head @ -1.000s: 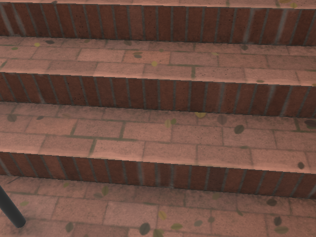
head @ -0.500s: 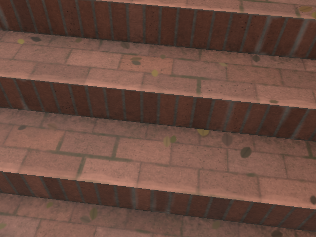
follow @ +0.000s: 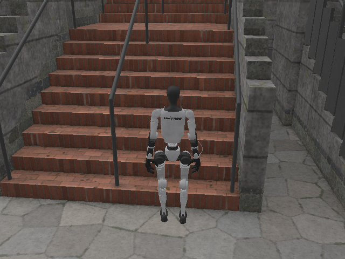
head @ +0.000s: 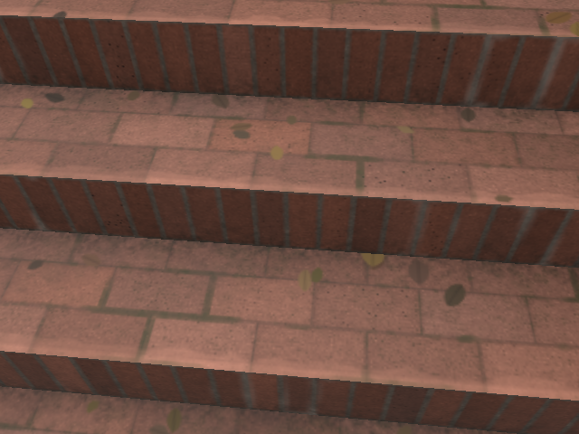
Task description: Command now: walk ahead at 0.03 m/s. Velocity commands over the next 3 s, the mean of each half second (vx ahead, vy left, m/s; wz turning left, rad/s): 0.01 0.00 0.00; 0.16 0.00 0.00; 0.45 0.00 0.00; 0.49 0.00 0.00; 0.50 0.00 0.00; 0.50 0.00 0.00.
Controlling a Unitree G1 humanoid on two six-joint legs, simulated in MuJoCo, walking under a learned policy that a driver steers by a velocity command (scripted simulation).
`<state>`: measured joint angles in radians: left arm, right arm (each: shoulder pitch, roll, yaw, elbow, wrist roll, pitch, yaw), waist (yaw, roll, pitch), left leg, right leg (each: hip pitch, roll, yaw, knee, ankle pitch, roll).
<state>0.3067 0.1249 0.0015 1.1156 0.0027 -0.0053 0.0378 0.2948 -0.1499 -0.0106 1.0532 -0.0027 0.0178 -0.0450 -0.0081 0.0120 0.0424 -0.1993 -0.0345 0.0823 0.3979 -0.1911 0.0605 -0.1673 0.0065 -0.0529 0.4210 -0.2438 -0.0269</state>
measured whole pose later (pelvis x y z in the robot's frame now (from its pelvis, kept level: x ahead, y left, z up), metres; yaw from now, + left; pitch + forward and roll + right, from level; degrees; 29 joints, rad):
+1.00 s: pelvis +0.04 -0.01 -0.01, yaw +0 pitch +1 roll -1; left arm 0.31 0.16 0.03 1.02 -0.02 -0.01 0.05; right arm 0.31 -0.15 -0.02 1.04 0.02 -0.06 -0.03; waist 0.00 -0.01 0.00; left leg -0.21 -0.01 0.05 0.51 -0.32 0.09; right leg -0.13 0.05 -0.04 0.44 -0.32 -0.07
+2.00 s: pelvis +0.50 -0.04 +0.24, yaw +0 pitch +8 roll +4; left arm 0.45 0.19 0.01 1.12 0.07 -0.10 -0.15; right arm 0.00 -0.16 0.05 0.81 -0.05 -0.01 0.07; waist -0.03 -0.06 -0.14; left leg -0.82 -0.04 0.16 1.10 -0.44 0.08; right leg -0.46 -0.01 0.18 1.29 0.08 -0.15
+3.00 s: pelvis +1.04 -0.04 +0.57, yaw +0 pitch +8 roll +3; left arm 0.43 0.13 0.01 1.14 0.06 -0.11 -0.14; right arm -0.11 -0.13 0.05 0.80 -0.06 0.00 0.07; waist -0.01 -0.06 -0.17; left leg -0.89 -0.02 0.17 1.17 -0.44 0.10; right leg -0.34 -0.05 0.12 0.96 0.03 -0.13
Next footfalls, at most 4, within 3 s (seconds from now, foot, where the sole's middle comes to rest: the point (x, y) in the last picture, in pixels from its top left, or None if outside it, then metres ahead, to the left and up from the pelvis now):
1.36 right None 0.30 -0.16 -0.61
1.90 left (279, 314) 0.61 0.05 -0.44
2.36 right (393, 153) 0.86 -0.17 -0.27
2.90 left None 1.17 0.04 -0.10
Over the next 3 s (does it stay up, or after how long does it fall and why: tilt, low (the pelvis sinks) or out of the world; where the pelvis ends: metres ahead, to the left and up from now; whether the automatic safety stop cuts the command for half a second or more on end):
stays up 1.04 -0.04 0.57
